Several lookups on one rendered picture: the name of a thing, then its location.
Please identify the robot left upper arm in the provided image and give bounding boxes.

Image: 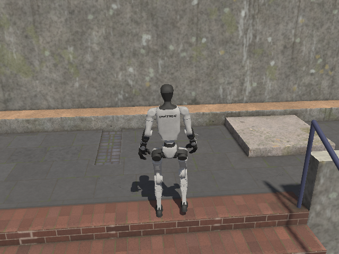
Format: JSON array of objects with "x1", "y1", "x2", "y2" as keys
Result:
[{"x1": 144, "y1": 107, "x2": 157, "y2": 137}]

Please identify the robot left forearm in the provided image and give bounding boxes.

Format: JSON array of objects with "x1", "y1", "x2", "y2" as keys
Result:
[{"x1": 139, "y1": 129, "x2": 149, "y2": 150}]

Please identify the humanoid robot torso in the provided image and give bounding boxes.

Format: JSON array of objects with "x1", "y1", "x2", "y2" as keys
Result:
[{"x1": 156, "y1": 105, "x2": 180, "y2": 159}]

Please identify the right robot hand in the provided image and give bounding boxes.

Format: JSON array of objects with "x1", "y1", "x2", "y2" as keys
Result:
[{"x1": 186, "y1": 143, "x2": 198, "y2": 153}]

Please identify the left robot hand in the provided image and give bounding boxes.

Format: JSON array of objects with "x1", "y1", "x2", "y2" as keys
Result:
[{"x1": 138, "y1": 148, "x2": 150, "y2": 160}]

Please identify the robot right forearm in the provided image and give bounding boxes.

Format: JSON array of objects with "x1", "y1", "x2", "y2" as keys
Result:
[{"x1": 187, "y1": 128, "x2": 197, "y2": 146}]

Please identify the right robot shin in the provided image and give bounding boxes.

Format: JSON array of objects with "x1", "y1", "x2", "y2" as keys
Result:
[{"x1": 180, "y1": 169, "x2": 188, "y2": 205}]

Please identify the robot right upper arm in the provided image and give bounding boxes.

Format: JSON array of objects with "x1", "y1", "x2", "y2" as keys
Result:
[{"x1": 179, "y1": 106, "x2": 192, "y2": 135}]

